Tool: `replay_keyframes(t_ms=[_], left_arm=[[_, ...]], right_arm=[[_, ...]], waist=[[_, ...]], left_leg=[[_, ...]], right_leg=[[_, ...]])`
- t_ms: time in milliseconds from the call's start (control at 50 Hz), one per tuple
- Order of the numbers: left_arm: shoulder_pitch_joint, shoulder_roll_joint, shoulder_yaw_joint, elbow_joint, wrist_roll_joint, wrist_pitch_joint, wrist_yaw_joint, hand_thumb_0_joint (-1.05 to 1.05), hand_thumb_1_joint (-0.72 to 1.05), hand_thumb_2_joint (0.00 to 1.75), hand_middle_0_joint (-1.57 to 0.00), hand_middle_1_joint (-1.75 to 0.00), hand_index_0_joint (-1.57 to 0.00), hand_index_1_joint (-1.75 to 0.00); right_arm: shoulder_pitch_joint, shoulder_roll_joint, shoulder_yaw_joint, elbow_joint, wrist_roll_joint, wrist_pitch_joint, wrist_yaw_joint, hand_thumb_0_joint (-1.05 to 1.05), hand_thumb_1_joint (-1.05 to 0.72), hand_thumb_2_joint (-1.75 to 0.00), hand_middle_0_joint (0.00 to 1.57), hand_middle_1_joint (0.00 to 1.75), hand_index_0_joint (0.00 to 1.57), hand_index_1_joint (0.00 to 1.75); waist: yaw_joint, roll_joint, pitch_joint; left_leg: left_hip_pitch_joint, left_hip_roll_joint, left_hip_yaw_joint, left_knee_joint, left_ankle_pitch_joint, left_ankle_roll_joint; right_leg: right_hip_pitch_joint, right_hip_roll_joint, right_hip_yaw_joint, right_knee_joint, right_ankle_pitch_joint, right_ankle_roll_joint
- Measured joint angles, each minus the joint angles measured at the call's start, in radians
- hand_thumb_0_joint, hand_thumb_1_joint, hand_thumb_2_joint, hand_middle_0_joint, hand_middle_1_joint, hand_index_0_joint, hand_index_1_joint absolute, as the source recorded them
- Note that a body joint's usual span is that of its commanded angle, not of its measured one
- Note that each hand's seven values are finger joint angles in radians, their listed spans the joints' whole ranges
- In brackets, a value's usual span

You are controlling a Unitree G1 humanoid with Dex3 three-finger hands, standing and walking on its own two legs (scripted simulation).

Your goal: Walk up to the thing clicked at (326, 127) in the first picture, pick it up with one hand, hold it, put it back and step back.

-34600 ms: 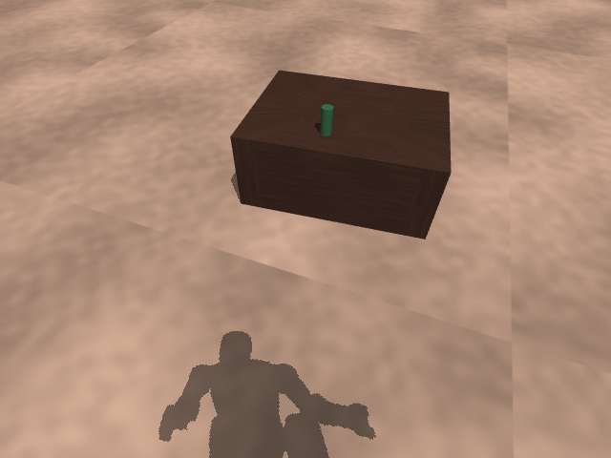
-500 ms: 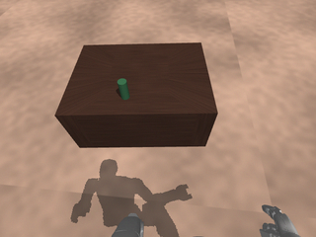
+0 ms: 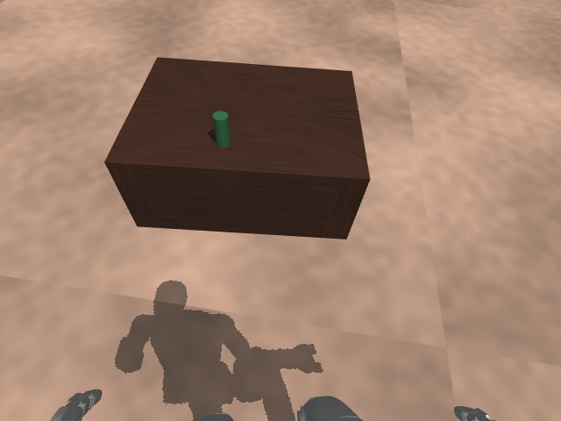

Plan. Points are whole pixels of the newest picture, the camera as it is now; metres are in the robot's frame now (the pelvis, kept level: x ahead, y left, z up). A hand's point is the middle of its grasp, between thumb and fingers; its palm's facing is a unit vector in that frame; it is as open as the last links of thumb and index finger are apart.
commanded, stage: step back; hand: left
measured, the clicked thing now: (222, 129) +1.04 +0.18 -0.31
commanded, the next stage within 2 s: stand in 1.30 s
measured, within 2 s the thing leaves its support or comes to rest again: neither
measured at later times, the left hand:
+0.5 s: hand out of the picture -0.06 +0.28 -0.14, palm faces +0.06 -0.89 -0.45, open 7.4 cm
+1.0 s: hand out of the picture -0.01 +0.25 -0.14, palm faces +0.06 -0.92 -0.38, open 7.4 cm
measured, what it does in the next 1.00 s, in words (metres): steps on the spot: right foot, then left foot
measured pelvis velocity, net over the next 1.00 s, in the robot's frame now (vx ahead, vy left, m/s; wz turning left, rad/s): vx -0.07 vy -0.01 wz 0.05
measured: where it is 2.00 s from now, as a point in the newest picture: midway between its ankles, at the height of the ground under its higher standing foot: outside the picture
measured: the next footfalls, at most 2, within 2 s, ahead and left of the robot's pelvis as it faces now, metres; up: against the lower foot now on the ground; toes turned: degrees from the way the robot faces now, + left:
right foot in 0.14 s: -0.07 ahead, -0.14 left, +0.00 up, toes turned -1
left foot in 0.48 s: -0.07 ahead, +0.12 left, +0.00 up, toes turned +0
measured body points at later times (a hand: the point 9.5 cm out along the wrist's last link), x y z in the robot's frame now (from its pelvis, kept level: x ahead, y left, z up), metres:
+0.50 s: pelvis -0.11 -0.01 +0.00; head -0.08 -0.03 +0.44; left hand -0.07 +0.32 -0.11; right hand -0.04 -0.32 -0.14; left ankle -0.11 +0.12 -0.73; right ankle -0.11 -0.14 -0.73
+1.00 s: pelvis -0.07 -0.01 +0.00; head -0.05 -0.03 +0.45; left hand -0.01 +0.30 -0.11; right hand +0.02 -0.32 -0.13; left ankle -0.06 +0.13 -0.71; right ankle -0.05 -0.13 -0.73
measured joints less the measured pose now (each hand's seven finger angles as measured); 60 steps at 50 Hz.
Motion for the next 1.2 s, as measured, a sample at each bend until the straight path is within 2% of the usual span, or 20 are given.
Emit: replay_keyframes(t_ms=[60, 120, 160, 180, 220, 260, 300, 360, 460, 520, 620, 720, 800, 880, 960, 1020, 1080, 1120, 1180, 1200], left_arm=[[0.026, 0.006, 0.000, 0.019, 0.002, -0.015, 0.002, 0.01, 0.91, 0.89, -0.20, -0.30, -0.21, -0.30], [0.055, 0.012, -0.002, 0.052, 0.006, -0.041, 0.005, 0.01, 0.91, 0.89, -0.20, -0.30, -0.21, -0.30], [0.058, -0.017, -0.004, 0.099, 0.016, -0.058, 0.010, 0.01, 0.91, 0.89, -0.20, -0.30, -0.21, -0.30], [0.067, -0.031, -0.008, 0.114, 0.025, -0.061, 0.007, 0.01, 0.91, 0.89, -0.20, -0.30, -0.21, -0.30], [0.106, -0.033, -0.012, 0.124, 0.037, -0.061, 0.002, 0.01, 0.91, 0.89, -0.20, -0.30, -0.21, -0.30], [0.138, -0.031, -0.010, 0.135, 0.040, -0.061, 0.004, 0.01, 0.91, 0.89, -0.21, -0.30, -0.21, -0.30], [0.146, -0.031, -0.008, 0.148, 0.037, -0.064, 0.007, 0.01, 0.90, 0.89, -0.21, -0.30, -0.21, -0.30], [0.142, -0.024, -0.002, 0.138, 0.038, -0.080, 0.006, 0.01, 0.90, 0.89, -0.21, -0.30, -0.21, -0.30], [0.112, 0.006, 0.009, 0.108, 0.040, -0.093, -0.001, 0.01, 0.90, 0.89, -0.21, -0.30, -0.21, -0.30], [0.103, 0.034, 0.010, 0.109, 0.033, -0.082, 0.000, 0.01, 0.90, 0.89, -0.21, -0.30, -0.21, -0.30], [0.114, 0.024, -0.002, 0.156, 0.021, -0.070, -0.011, 0.01, 0.91, 0.89, -0.20, -0.30, -0.21, -0.30], [0.110, 0.024, 0.000, 0.160, 0.018, -0.097, -0.021, 0.01, 0.91, 0.89, -0.20, -0.30, -0.21, -0.30], [0.090, 0.000, 0.003, 0.168, 0.027, -0.124, -0.008, 0.01, 0.91, 0.89, -0.20, -0.30, -0.21, -0.30], [0.078, -0.026, -0.004, 0.164, 0.037, -0.127, -0.006, 0.01, 0.91, 0.89, -0.20, -0.30, -0.21, -0.30], [0.070, -0.041, -0.017, 0.164, 0.031, -0.131, -0.004, 0.01, 0.91, 0.89, -0.21, -0.30, -0.21, -0.30], [0.056, -0.034, -0.020, 0.167, 0.028, -0.125, -0.004, 0.01, 0.90, 0.89, -0.21, -0.30, -0.21, -0.30], [0.031, -0.016, -0.020, 0.169, 0.015, -0.106, -0.002, 0.01, 0.90, 0.89, -0.21, -0.30, -0.21, -0.30], [0.018, -0.006, -0.018, 0.170, 0.004, -0.091, 0.003, 0.01, 0.90, 0.89, -0.21, -0.30, -0.21, -0.30], [0.002, 0.006, -0.022, 0.184, -0.003, -0.076, 0.004, 0.01, 0.91, 0.89, -0.20, -0.30, -0.21, -0.30], [-0.005, 0.008, -0.022, 0.192, -0.001, -0.077, 0.004, 0.01, 0.91, 0.89, -0.20, -0.30, -0.21, -0.30]], right_arm=[[-0.036, -0.012, -0.007, -0.024, 0.000, 0.001, 0.001, 0.01, -0.90, -0.90, 0.21, 0.30, 0.21, 0.30], [-0.079, -0.028, -0.012, -0.044, 0.003, 0.005, 0.008, 0.01, -0.90, -0.90, 0.21, 0.30, 0.21, 0.30], [-0.104, -0.055, -0.020, -0.037, 0.010, 0.014, 0.010, 0.01, -0.90, -0.90, 0.20, 0.30, 0.21, 0.30], [-0.100, -0.060, -0.025, -0.028, 0.013, 0.020, 0.007, 0.01, -0.90, -0.90, 0.20, 0.30, 0.21, 0.30], [-0.067, -0.047, -0.028, -0.006, 0.016, 0.034, 0.002, 0.01, -0.90, -0.90, 0.20, 0.29, 0.21, 0.30], [-0.042, -0.041, -0.025, 0.017, 0.021, 0.038, 0.009, 0.01, -0.90, -0.90, 0.20, 0.29, 0.21, 0.30], [-0.017, -0.048, -0.024, 0.031, 0.025, 0.028, 0.011, 0.01, -0.90, -0.90, 0.20, 0.29, 0.21, 0.30], [0.018, -0.056, -0.026, 0.053, 0.021, 0.021, 0.012, 0.01, -0.90, -0.90, 0.20, 0.29, 0.20, 0.30], [0.057, -0.041, -0.028, 0.105, 0.007, 0.009, 0.028, 0.01, -0.90, -0.90, 0.20, 0.29, 0.20, 0.30], [0.046, 0.000, -0.029, 0.127, 0.001, -0.013, 0.034, 0.01, -0.90, -0.90, 0.20, 0.29, 0.20, 0.30], [0.065, 0.011, -0.029, 0.105, 0.000, -0.042, 0.044, 0.01, -0.90, -0.90, 0.20, 0.30, 0.21, 0.30], [0.062, 0.004, -0.029, 0.095, 0.002, -0.049, 0.044, 0.01, -0.90, -0.90, 0.21, 0.30, 0.21, 0.30], [0.053, -0.023, -0.030, 0.099, 0.017, -0.026, 0.035, 0.01, -0.90, -0.90, 0.20, 0.30, 0.21, 0.30], [0.051, -0.023, -0.027, 0.118, 0.021, -0.012, 0.019, 0.01, -0.90, -0.90, 0.20, 0.29, 0.20, 0.30], [0.041, -0.033, -0.025, 0.122, 0.023, -0.025, 0.021, 0.01, -0.90, -0.90, 0.20, 0.29, 0.20, 0.30], [0.030, -0.031, -0.021, 0.129, 0.023, -0.032, 0.020, 0.01, -0.90, -0.90, 0.20, 0.29, 0.20, 0.30], [0.017, -0.018, -0.023, 0.144, 0.018, -0.044, 0.014, 0.01, -0.90, -0.90, 0.20, 0.29, 0.20, 0.30], [0.002, 0.000, -0.018, 0.154, 0.014, -0.045, 0.010, 0.01, -0.90, -0.90, 0.20, 0.29, 0.20, 0.30], [-0.017, 0.016, -0.005, 0.163, 0.018, -0.042, 0.012, 0.01, -0.90, -0.90, 0.20, 0.29, 0.21, 0.30], [-0.027, 0.020, -0.001, 0.167, 0.020, -0.040, 0.012, 0.01, -0.90, -0.90, 0.20, 0.29, 0.21, 0.30]], waist=[[0.012, 0.002, -0.002], [0.028, 0.007, 0.004], [0.015, 0.082, 0.027], [0.006, 0.109, 0.024], [0.036, 0.086, -0.020], [0.057, 0.058, -0.047], [0.042, 0.062, -0.059], [0.033, 0.081, -0.062], [0.027, 0.082, -0.060], [0.043, 0.002, -0.036], [0.009, 0.011, -0.084], [-0.009, 0.006, -0.086], [-0.008, 0.054, -0.072], [0.020, 0.056, -0.081], [0.026, 0.068, -0.072], [0.024, 0.062, -0.061], [0.020, 0.032, -0.042], [0.026, 0.006, -0.037], [0.020, 0.007, -0.051], [0.020, 0.009, -0.052]], left_leg=[[-0.041, 0.017, 0.010, -0.007, 0.036, -0.005], [-0.090, 0.038, 0.035, 0.030, 0.048, -0.019], [-0.117, 0.080, -0.003, 0.087, 0.040, -0.010], [-0.131, 0.071, -0.043, 0.119, -0.027, 0.000], [-0.157, -0.002, -0.088, 0.230, -0.186, -0.011], [-0.163, -0.057, -0.109, 0.353, -0.217, -0.018], [-0.155, -0.080, -0.128, 0.413, -0.191, -0.022], [-0.102, -0.062, -0.120, 0.375, -0.181, -0.031], [0.034, -0.018, -0.050, 0.113, -0.253, -0.034], [0.102, -0.061, 0.001, -0.015, -0.071, -0.022], [0.113, -0.038, -0.007, -0.031, -0.081, 0.020], [0.132, -0.019, -0.008, -0.049, -0.076, -0.011], [0.099, 0.016, -0.039, 0.075, -0.153, -0.018], [0.006, -0.036, -0.070, 0.276, -0.289, -0.010], [-0.034, -0.023, -0.071, 0.274, -0.252, -0.015], [-0.010, 0.005, -0.043, 0.149, -0.212, -0.021], [0.038, -0.006, -0.009, 0.010, -0.025, -0.031], [0.043, -0.019, 0.013, 0.018, -0.040, -0.031], [0.032, -0.003, 0.010, 0.041, -0.071, -0.026], [0.033, 0.003, 0.009, 0.043, -0.074, -0.027]], right_leg=[[0.097, -0.035, -0.021, -0.152, -0.004, 0.023], [0.221, -0.079, -0.061, -0.452, 0.034, 0.025], [0.273, -0.040, -0.104, -0.556, 0.105, 0.005], [0.277, -0.027, -0.123, -0.558, 0.113, -0.001], [0.246, -0.051, -0.101, -0.535, 0.113, -0.013], [0.236, -0.081, -0.072, -0.547, 0.131, -0.015], [0.236, -0.099, -0.084, -0.573, 0.154, -0.007], [0.218, -0.104, -0.110, -0.578, 0.169, -0.002], [0.187, -0.124, -0.169, -0.539, 0.156, 0.003], [0.176, -0.175, -0.134, -0.488, 0.138, 0.011], [0.109, -0.118, -0.122, -0.315, -0.005, -0.014], [0.116, -0.118, -0.141, -0.446, 0.068, -0.005], [0.176, -0.078, -0.180, -0.591, 0.259, -0.011], [0.184, -0.091, -0.182, -0.579, 0.220, -0.025], [0.204, -0.108, -0.185, -0.605, 0.220, -0.009], [0.204, -0.124, -0.187, -0.588, 0.201, 0.004], [0.188, -0.159, -0.181, -0.520, 0.156, 0.025], [0.176, -0.172, -0.154, -0.491, 0.149, 0.024], [0.195, -0.141, -0.139, -0.533, 0.143, 0.008], [0.203, -0.134, -0.139, -0.551, 0.158, 0.019]])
